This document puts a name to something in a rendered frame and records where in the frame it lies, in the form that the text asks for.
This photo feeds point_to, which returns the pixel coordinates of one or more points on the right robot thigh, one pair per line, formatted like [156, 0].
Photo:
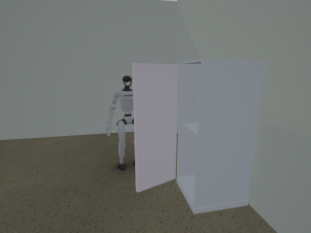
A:
[121, 132]

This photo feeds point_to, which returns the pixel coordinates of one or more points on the right robot upper arm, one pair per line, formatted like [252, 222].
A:
[115, 99]

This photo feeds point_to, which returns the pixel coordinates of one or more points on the robot right forearm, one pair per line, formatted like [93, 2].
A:
[110, 115]

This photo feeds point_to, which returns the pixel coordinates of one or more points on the robot torso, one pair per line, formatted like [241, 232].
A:
[126, 103]

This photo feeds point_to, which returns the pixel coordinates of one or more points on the robot right hand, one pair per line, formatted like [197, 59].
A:
[109, 128]

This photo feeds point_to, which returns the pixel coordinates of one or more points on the fridge door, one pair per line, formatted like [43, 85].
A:
[155, 116]

